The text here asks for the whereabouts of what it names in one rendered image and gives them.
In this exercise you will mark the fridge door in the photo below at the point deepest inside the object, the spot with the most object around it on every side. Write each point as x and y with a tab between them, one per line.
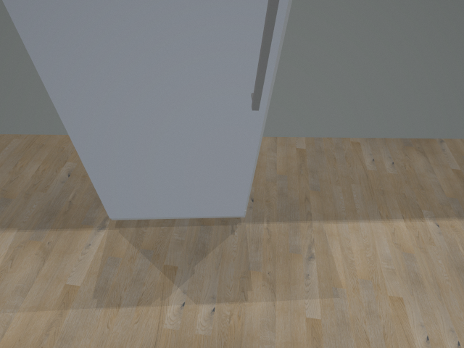
155	96

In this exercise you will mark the handle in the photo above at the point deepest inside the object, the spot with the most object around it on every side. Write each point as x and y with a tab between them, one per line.
267	36

